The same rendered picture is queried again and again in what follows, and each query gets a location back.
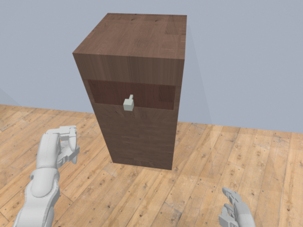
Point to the cabinet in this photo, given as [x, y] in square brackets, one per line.
[137, 48]

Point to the handle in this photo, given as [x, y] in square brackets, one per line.
[129, 103]

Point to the robot right hand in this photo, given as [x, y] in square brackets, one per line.
[239, 215]

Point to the drawer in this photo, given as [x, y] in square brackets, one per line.
[144, 95]

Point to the robot left hand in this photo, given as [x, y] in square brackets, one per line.
[50, 147]

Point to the robot left forearm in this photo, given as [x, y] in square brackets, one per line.
[41, 195]

